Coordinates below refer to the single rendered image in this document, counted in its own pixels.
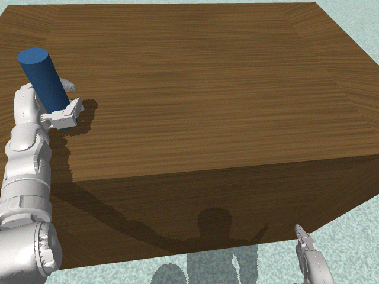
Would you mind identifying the left robot hand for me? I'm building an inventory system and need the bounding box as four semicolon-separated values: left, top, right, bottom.
14;78;85;133

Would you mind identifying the right robot hand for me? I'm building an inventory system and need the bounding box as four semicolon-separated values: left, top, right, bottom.
294;224;335;284

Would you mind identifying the left robot arm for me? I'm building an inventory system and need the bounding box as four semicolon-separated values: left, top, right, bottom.
0;123;62;284

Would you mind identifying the can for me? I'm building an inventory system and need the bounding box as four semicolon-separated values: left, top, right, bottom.
17;47;78;130

